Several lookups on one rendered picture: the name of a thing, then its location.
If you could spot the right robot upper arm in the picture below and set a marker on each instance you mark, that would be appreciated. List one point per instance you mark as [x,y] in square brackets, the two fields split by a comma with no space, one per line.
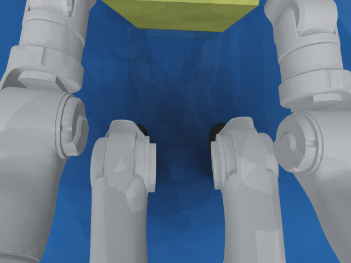
[316,147]

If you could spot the robot left forearm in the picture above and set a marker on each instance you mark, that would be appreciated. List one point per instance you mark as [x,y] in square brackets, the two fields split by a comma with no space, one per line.
[50,49]

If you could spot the left robot foot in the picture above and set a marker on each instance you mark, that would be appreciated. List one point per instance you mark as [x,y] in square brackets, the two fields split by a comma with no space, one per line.
[142,129]

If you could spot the left robot upper arm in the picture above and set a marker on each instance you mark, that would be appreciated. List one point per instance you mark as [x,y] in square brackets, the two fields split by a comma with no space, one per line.
[39,131]

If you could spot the robot right forearm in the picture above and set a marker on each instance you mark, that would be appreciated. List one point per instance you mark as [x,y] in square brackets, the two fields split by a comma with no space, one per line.
[309,55]

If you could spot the right robot shin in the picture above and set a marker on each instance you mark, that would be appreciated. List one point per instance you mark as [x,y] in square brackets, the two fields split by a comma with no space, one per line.
[267,143]

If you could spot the carton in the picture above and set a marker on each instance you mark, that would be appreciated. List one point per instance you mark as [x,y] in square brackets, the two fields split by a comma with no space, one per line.
[184,15]

